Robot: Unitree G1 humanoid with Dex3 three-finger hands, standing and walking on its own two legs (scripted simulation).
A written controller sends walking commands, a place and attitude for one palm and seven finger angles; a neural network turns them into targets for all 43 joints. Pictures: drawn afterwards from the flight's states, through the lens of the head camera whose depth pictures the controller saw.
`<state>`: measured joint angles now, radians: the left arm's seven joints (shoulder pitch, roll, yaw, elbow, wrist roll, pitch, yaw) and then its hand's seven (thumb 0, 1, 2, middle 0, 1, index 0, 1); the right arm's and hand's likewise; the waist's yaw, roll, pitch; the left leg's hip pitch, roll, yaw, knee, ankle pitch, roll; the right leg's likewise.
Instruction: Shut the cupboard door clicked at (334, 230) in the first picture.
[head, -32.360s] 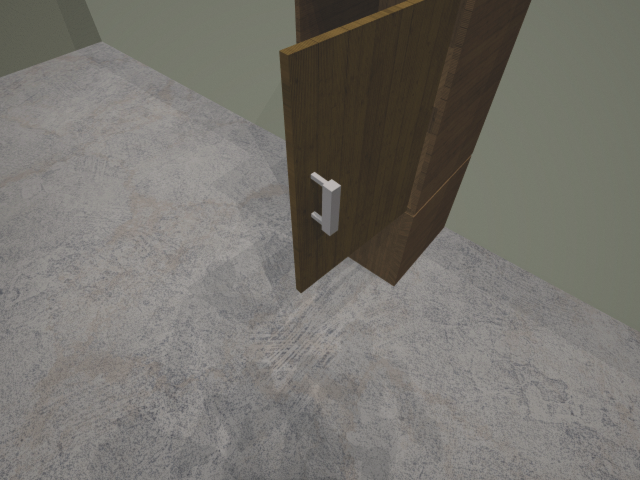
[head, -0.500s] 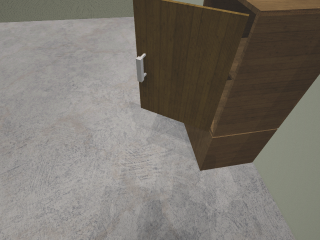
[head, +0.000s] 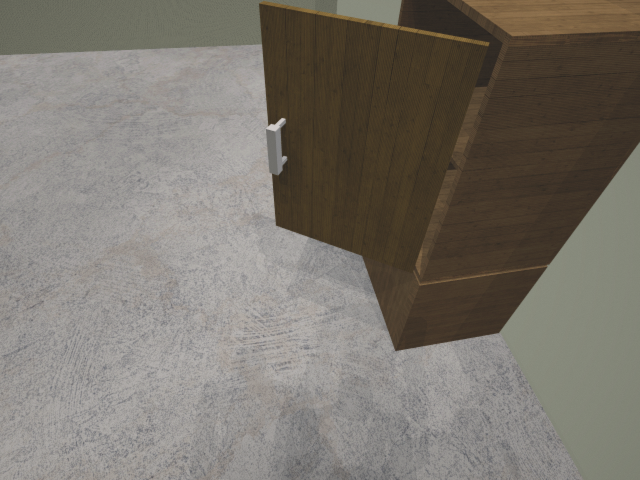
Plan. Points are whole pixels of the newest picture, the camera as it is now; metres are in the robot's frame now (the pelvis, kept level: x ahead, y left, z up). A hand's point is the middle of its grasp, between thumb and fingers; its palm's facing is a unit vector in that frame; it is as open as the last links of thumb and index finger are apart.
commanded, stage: look to check the result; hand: left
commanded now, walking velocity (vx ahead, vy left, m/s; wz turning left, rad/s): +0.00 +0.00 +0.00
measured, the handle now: (278, 146) +0.82 +0.14 -0.04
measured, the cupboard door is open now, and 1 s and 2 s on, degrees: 55 55 55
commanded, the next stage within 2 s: turn to face it in 0.48 s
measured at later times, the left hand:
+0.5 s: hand out of the picture -0.05 +0.16 -0.18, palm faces +0.05 -0.99 -0.15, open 7.4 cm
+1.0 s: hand out of the picture +0.00 +0.19 -0.19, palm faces -0.08 -0.98 -0.20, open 7.4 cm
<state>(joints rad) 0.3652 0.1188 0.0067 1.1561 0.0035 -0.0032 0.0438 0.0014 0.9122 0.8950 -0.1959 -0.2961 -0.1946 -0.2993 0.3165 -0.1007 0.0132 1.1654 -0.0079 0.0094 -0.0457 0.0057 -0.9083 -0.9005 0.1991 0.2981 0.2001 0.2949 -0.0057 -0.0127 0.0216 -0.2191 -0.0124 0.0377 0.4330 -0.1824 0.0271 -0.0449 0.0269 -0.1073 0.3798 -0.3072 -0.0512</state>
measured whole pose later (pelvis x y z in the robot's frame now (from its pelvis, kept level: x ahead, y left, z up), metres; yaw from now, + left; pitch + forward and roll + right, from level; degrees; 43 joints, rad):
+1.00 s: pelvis -0.01 +0.02 -0.01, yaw -8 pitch +0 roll +0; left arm 0.31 0.16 0.06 1.07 0.02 0.05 0.02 0.00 0.91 0.89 -0.20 -0.30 -0.20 -0.30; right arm 0.25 -0.15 -0.04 1.07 -0.01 0.03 -0.05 0.00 -0.91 -0.90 0.20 0.30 0.20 0.30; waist 0.00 -0.01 0.06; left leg -0.30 0.04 0.17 0.56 -0.26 0.04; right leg -0.19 0.05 0.03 0.55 -0.35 -0.04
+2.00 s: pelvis +0.10 +0.08 -0.02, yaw -15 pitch +0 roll +0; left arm 0.36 0.19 0.07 1.08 0.03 0.02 0.00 0.01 0.91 0.89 -0.20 -0.30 -0.20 -0.30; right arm 0.35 -0.18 -0.04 1.03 -0.03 -0.04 0.00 0.01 -0.91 -0.90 0.20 0.30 0.20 0.29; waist -0.01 -0.05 0.05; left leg -0.33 0.02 0.11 0.63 -0.29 0.04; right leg -0.28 -0.07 -0.01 0.93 -0.50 -0.03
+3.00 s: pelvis +0.28 +0.05 -0.01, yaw -17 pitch +0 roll +0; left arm 0.24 0.18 0.04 0.99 0.03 0.02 0.03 0.00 0.91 0.89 -0.20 -0.30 -0.19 -0.30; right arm 0.15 -0.21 -0.06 1.01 0.00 0.06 -0.02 0.01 -0.91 -0.90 0.20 0.30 0.20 0.29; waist 0.00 0.03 0.07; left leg -0.35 0.01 0.02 0.79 -0.45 -0.01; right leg -0.26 0.00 -0.03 0.56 -0.31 -0.01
